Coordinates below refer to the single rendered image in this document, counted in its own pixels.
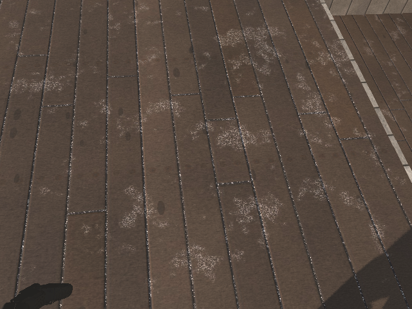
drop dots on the robot left hand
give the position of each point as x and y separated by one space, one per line
36 296

